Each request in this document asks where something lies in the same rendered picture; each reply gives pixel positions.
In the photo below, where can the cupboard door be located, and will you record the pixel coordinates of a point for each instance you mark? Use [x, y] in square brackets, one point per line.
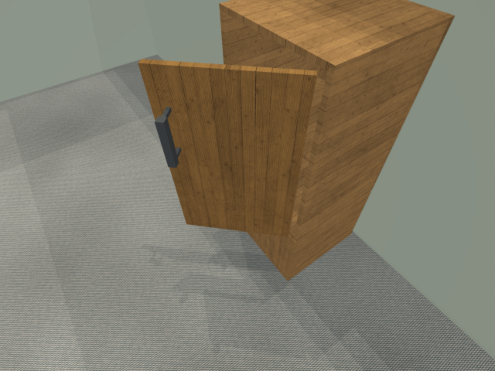
[242, 132]

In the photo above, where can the handle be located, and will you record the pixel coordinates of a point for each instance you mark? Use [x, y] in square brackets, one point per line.
[162, 125]

